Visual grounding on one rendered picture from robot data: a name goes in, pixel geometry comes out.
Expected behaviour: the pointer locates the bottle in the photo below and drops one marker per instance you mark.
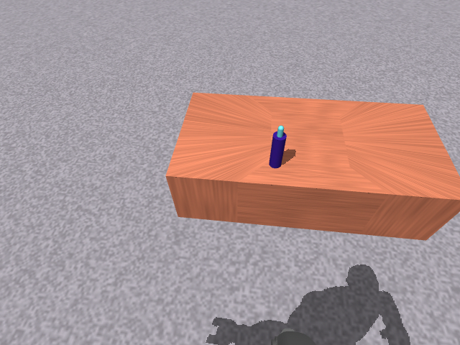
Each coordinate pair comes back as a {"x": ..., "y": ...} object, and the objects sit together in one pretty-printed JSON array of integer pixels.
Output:
[{"x": 277, "y": 149}]

